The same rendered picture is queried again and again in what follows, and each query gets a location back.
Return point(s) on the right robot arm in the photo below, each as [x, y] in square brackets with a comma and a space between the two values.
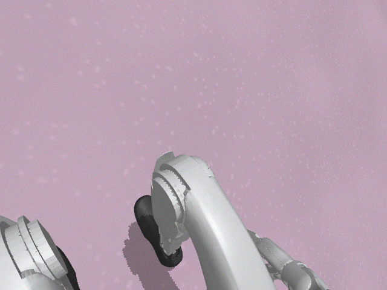
[297, 276]

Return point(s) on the left robot foot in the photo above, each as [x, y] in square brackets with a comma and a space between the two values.
[71, 273]

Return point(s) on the right robot foot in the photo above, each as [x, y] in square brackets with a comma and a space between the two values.
[149, 228]

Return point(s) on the right robot hand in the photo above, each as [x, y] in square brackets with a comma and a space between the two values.
[276, 257]

